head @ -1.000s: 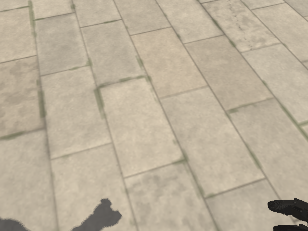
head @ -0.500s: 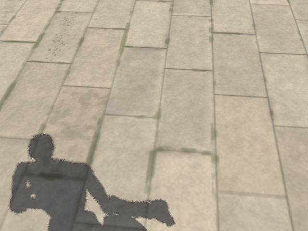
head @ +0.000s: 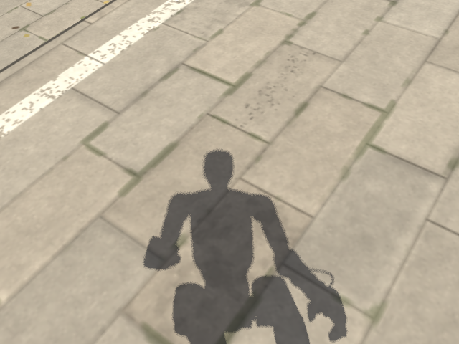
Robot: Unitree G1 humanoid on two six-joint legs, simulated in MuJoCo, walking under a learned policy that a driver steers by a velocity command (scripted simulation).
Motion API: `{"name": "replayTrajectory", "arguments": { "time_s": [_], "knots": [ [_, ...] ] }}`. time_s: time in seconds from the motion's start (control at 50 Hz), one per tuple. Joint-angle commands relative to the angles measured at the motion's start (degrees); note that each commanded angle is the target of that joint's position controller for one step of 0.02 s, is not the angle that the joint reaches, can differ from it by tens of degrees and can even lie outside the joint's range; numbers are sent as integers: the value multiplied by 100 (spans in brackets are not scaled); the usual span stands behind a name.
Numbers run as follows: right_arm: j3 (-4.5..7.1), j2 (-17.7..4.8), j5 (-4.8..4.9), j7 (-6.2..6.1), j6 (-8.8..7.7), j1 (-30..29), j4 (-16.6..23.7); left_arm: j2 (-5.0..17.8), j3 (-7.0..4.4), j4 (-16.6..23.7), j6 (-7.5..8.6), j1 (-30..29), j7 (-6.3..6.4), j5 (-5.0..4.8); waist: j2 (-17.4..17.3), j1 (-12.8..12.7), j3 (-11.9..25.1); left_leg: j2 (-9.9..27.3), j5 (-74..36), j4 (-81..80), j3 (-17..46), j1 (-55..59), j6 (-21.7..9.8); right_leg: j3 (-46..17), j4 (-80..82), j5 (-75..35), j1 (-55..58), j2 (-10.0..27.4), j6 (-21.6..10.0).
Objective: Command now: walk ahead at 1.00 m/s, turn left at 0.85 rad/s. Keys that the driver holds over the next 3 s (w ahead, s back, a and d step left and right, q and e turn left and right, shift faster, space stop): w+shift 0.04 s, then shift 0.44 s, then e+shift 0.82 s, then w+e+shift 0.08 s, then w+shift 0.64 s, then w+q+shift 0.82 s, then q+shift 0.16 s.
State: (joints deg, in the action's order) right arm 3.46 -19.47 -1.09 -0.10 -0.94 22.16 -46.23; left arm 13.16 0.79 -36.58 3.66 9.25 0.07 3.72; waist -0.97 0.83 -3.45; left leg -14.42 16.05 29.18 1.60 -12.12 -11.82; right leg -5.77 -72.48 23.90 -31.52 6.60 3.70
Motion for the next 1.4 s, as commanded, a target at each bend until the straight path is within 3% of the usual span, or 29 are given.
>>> {"name": "replayTrajectory", "arguments": {
  "time_s": [0.02,0.08,0.14,0.16,0.18,0.2,0.22,0.24,0.26,0.32,0.38,0.44,0.58,0.6,0.64,0.66,0.72,0.82,0.9,0.94,0.96,0.98,1.0,1.04,1.1,1.3,1.34,1.38,1.4],
  "knots": [
    [177,-738,35,-28,-375,-483,545,802,-186,473,-121,-43,-56,29,529,-349,-263,1596,-1092,-1909,2188,-826,-939,404,1421,-425,-206,198,134],
    [184,-644,114,55,-444,-237,332,413,-33,611,-23,-622,-170,-129,292,2,-256,1203,-2846,-1805,1448,-1269,-378,781,3129,-2904,1060,-122,-116],
    [187,-670,183,59,-417,454,-20,556,-85,564,43,-758,-111,-118,73,395,50,1364,-4507,-1204,1435,93,20,940,3966,-3463,1174,-596,-428],
    [196,-736,146,12,-404,529,-79,717,-150,504,68,-576,-54,-79,-47,329,219,1410,-5084,-802,1516,533,183,919,4148,-3264,1348,-785,-513],
    [132,-371,402,-87,-307,644,-79,1048,-394,743,306,-853,10,-389,195,104,455,1581,-4632,9,1875,770,348,608,4533,-3163,1726,-883,-479],
    [166,-693,321,-121,-231,284,-49,1170,-470,583,404,-95,38,-432,-2,-516,908,1553,-4820,812,1680,933,546,708,4810,-3879,2343,-774,-522],
    [128,-557,123,-121,-192,-177,209,1354,-508,259,434,1107,65,-340,-114,-1019,1614,1350,-3743,2368,1460,177,827,222,4229,-5220,3839,-61,-775],
    [-73,229,83,-77,-223,798,176,1514,-477,56,436,1622,-8,-107,1716,-587,2664,234,2127,5071,1249,-1580,1298,-1829,3587,-7958,5922,1798,-1937],
    [-66,-232,284,-22,-235,1202,119,1394,-532,37,409,1864,-86,-187,1744,-711,3661,412,2100,5962,1648,-2258,1379,-3330,4009,-6657,6497,2204,-2293],
    [29,-500,268,-100,-55,-607,511,801,-392,93,246,506,-11,-343,52,-535,1198,1231,1305,5252,742,-2673,1491,-1474,4858,-5380,3727,1269,-1814],
    [-46,36,237,-109,97,-210,529,740,-355,-111,272,28,-70,-306,384,120,716,1611,1124,3897,566,-1678,1437,-579,5479,-5338,2022,845,-1754],
    [-162,280,143,-138,97,-444,566,949,-431,-294,230,-278,-99,-320,603,174,987,1660,64,1993,252,-705,1489,232,5563,-5880,1454,547,-1715],
    [36,-298,17,-146,105,-1390,835,1289,-525,-547,-49,-92,-50,-548,692,51,634,1396,-1183,-4,125,167,1110,-353,5142,-2412,1110,320,-1329],
    [103,-480,-5,-193,94,-1326,880,1166,-501,-555,-75,45,-38,-542,505,54,619,1735,-1618,-314,426,432,917,-435,4801,-1817,923,119,-1096],
    [259,-880,-32,-292,236,-1062,879,633,-370,-405,-105,574,-28,-501,-1386,-103,1215,3594,-2527,-695,1873,1318,-194,727,2895,702,-276,-851,-479],
    [228,-658,-45,-296,232,-979,922,952,-473,-365,-176,325,7,-550,-1408,218,1148,3802,-2328,-1028,2251,1072,-543,631,1467,1303,-566,-775,-264],
    [102,-194,50,-315,96,-1934,1058,1119,-678,-487,-534,684,152,-520,-782,-278,843,3312,-1778,-1130,1099,321,-115,378,345,533,-557,-354,23],
    [202,-297,33,-393,84,-2196,959,680,-562,-124,-661,288,32,-502,-735,-241,921,3065,-2005,-1025,-116,5,109,730,1824,-334,316,-152,56],
    [337,-547,149,-339,92,-1957,806,878,-641,21,-676,352,-178,-495,-747,-226,1098,3387,-2120,-576,-357,266,256,1110,3095,-630,1045,-304,-261],
    [327,-330,252,-282,97,-1766,660,1012,-763,-125,-704,753,-143,-442,-258,-366,974,3057,-1068,349,-806,-214,803,1072,4135,-1411,1832,-587,-612],
    [298,-113,129,-240,132,-1521,609,1526,-915,-82,-678,900,-38,-405,1062,-291,655,2471,344,1745,-1310,-1318,1325,-229,4812,-3161,2370,115,-1032],
    [216,53,-56,-257,120,-2079,1106,2295,-1041,130,-579,910,-8,-254,2571,-300,571,1447,2261,3234,-863,-3171,1749,-2742,5228,-4279,2846,1391,-2227],
    [266,-177,-47,-285,82,-2583,1188,2073,-998,167,-435,1048,-59,-112,1665,-690,1125,1394,2268,4095,146,-3350,1602,-2832,5425,-3645,2956,1496,-2515],
    [324,-226,98,-342,52,-2369,1011,1760,-931,248,-315,447,31,-329,813,-266,896,1559,1190,3983,471,-3332,1379,-1969,5283,-2914,2740,856,-1839],
    [351,-229,40,-326,15,-2104,885,1383,-801,475,-469,-22,224,-471,760,-27,1050,1403,386,3477,452,-2689,1478,-1499,5113,-3101,2279,439,-1519],
    [279,-209,167,-89,-131,-2076,812,1544,-932,757,-652,-52,256,-502,1144,-183,985,916,111,819,714,-1530,1569,-2541,4906,-2346,2045,40,-1423],
    [337,-336,255,-28,-200,-1768,752,1483,-904,812,-651,-156,226,-569,1093,-70,1126,1013,-22,106,647,-622,1431,-2728,5089,-84,1529,-175,-1355],
    [483,-566,345,-42,-244,-1023,578,1215,-777,837,-607,-209,174,-559,623,333,1025,1702,260,-760,962,1228,1096,-2338,4318,1754,-105,-694,-1020],
    [528,-891,232,-78,-239,-480,532,713,-620,820,-566,41,154,-525,-390,325,1295,2933,1931,-1204,2495,1972,596,-1091,2626,1719,-932,-1350,-725]
  ]
}}
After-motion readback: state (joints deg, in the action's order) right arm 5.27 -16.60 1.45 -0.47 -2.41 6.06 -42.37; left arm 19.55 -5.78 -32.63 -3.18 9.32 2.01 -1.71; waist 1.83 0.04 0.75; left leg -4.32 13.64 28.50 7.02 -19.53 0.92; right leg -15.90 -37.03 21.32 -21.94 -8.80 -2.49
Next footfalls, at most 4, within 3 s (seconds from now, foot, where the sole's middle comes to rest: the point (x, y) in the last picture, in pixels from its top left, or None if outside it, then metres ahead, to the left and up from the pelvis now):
0.22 right None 0.44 -0.17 -0.76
0.60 left None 0.46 0.07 -0.76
0.94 right None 0.43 -0.20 -0.76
1.38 left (259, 314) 0.55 -0.03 -0.76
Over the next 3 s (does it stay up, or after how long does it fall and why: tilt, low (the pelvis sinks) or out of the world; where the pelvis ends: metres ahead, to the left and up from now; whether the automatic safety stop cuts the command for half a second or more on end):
stays up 1.39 -0.80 0.00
